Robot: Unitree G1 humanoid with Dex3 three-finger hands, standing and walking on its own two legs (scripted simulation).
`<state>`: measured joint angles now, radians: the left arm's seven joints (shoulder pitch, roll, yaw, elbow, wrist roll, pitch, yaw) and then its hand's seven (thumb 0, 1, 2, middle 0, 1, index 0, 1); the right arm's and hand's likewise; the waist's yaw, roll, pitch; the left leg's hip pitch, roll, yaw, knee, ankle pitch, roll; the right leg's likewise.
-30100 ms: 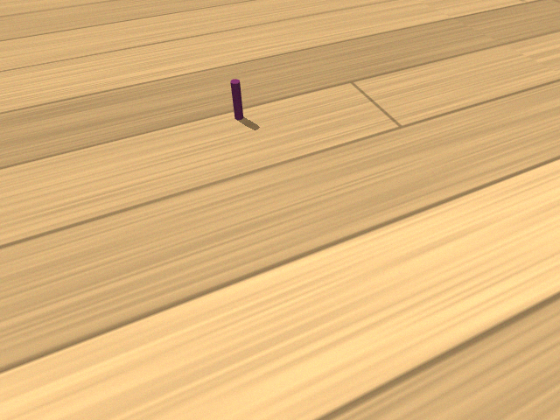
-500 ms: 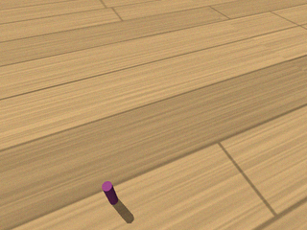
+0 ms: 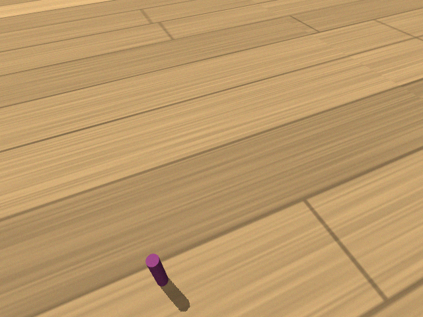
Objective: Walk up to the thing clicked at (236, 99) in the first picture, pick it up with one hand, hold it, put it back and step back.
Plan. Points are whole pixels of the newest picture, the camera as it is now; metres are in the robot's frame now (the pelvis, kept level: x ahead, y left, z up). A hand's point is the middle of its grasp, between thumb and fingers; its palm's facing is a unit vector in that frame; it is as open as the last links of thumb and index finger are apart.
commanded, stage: stand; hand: left
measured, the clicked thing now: (157, 271) +0.44 +0.27 -0.66
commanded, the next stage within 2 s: step back in 1.28 s
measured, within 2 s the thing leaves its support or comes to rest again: neither
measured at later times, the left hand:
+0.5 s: hand out of the picture +0.09 +0.24 -0.16, palm faces -0.04 -0.94 -0.34, open 7.4 cm
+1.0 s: hand out of the picture +0.10 +0.24 -0.16, palm faces -0.04 -0.94 -0.34, open 7.4 cm
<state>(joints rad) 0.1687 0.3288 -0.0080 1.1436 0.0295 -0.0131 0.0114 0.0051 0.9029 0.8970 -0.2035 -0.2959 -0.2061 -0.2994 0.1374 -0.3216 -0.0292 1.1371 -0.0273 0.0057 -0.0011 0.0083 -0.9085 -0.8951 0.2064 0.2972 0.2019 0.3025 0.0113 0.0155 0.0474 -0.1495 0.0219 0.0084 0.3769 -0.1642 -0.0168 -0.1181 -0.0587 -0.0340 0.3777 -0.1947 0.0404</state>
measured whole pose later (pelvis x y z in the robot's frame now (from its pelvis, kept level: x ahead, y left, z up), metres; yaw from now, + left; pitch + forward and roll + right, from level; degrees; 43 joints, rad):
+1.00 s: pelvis +0.02 -0.01 +0.00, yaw -1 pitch -2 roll +0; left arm 0.11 0.34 0.00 1.15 0.02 -0.01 0.00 0.00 0.90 0.90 -0.20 -0.30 -0.21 -0.30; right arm 0.11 -0.34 -0.01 1.16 -0.02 0.00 0.00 0.01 -0.91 -0.90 0.21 0.30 0.20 0.30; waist 0.00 0.01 0.05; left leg -0.12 0.04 0.02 0.32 -0.17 -0.03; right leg -0.10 -0.04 -0.02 0.33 -0.20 0.03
